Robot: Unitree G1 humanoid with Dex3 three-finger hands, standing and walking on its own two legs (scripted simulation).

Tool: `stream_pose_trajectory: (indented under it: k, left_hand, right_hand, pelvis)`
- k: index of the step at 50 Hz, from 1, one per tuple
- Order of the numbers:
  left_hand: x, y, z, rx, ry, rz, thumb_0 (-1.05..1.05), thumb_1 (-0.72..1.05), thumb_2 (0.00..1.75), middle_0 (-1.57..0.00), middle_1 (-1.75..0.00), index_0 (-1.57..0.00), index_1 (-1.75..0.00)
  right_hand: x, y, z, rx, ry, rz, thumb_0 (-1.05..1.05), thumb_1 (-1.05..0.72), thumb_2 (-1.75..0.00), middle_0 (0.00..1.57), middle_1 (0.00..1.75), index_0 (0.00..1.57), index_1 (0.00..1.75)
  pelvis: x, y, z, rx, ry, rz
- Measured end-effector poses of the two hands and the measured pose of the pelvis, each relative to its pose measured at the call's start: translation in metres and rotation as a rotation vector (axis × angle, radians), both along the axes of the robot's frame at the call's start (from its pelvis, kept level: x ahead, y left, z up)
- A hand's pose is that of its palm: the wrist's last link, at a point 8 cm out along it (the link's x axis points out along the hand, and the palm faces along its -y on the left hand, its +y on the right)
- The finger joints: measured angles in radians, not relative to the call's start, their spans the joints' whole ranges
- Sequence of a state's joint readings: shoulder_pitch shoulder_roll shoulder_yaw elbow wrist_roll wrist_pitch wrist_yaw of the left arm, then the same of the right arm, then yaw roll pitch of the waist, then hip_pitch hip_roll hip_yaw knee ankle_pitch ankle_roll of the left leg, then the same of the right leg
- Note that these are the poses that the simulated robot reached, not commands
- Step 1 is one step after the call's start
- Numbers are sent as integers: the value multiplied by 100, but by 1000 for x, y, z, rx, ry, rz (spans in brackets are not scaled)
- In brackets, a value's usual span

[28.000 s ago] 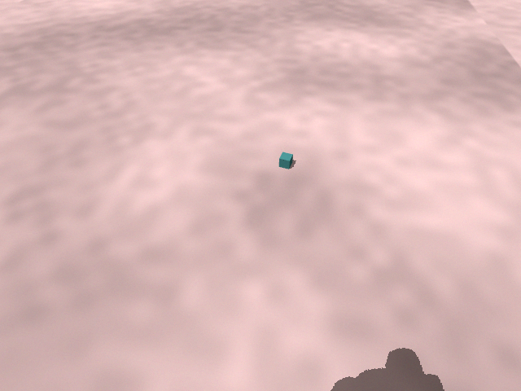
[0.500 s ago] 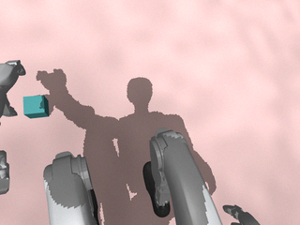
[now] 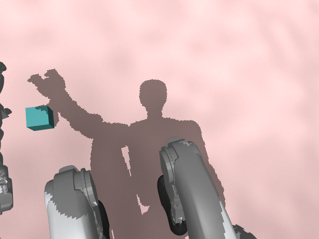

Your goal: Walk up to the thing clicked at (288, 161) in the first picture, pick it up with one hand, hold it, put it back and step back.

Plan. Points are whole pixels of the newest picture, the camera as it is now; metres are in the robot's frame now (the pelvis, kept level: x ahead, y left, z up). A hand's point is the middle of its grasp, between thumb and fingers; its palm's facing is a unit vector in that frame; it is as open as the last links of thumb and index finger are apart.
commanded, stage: home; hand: left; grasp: from above
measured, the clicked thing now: (40, 118) +0.50 +0.26 -0.32
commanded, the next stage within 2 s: none
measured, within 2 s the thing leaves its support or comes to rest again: neither
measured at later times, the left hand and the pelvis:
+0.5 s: hand out of the picture +0.31 +0.25 +0.08, palm faces -0.16 -0.78 -0.61, open 7.5 cm; pelvis +0.01 +0.00 +0.18, yaw +5 degrees
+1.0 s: hand out of the picture +0.24 +0.21 +0.28, palm faces +0.19 -0.96 -0.22, open 7.4 cm; pelvis +0.07 +0.00 +0.34, yaw +7 degrees
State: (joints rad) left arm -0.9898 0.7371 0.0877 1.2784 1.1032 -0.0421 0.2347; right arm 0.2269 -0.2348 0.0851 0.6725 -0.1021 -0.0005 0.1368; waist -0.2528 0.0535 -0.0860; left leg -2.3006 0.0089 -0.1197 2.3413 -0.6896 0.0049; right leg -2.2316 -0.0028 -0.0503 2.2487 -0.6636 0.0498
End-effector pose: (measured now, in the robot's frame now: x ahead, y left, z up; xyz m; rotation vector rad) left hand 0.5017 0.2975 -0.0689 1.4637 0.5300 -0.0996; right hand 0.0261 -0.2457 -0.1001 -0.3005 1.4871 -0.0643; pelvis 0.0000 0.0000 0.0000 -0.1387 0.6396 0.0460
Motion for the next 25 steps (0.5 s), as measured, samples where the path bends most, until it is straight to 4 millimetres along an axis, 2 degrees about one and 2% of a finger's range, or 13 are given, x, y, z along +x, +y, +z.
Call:
stream_pose_trajectory:
  k: [4, 7, 14, 20, 25]
  left_hand:
    - [-25, 2, 28, -92, 11, 24, 0, 19, 82, -25, -51, -23, -51]
    - [-50, 3, 54, -188, -6, 61, 0, 38, 82, -23, -43, -22, -43]
    - [-114, 3, 111, -392, -28, 170, 1, 73, 87, -22, -34, -21, -33]
    - [-164, 0, 157, -537, -26, 307, 1, 84, 89, -22, -31, -21, -31]
    - [-199, -8, 193, -663, -24, 429, 1, 88, 90, -22, -31, -21, -30]
  right_hand:
    - [14, -6, 18, 6, -20, -14, 0, -90, -89, 21, 30, 20, 30]
    - [32, -13, 36, -7, -53, -1, 0, -90, -89, 21, 30, 20, 30]
    - [97, -24, 92, -56, -231, 52, 0, -90, -90, 21, 30, 20, 30]
    - [156, -11, 150, -48, -433, 101, 0, -91, -90, 20, 30, 20, 30]
    - [189, 9, 198, -12, -579, 123, 0, -91, -90, 20, 30, 20, 30]
  pelvis:
    - [2, 1, 24, 7, 6, 9]
    - [2, 1, 44, 13, 2, 14]
    - [1, 1, 97, 24, -33, 27]
    - [3, 1, 145, 39, -85, 42]
    - [7, 1, 183, 51, -134, 55]
